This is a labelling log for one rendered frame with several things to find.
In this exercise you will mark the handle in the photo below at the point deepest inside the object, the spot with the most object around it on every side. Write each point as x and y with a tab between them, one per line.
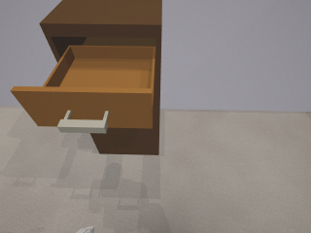
97	126

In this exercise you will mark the drawer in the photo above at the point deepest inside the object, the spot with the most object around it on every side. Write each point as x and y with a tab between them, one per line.
92	80

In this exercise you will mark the cabinet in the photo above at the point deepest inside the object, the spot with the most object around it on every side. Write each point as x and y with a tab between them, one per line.
118	23

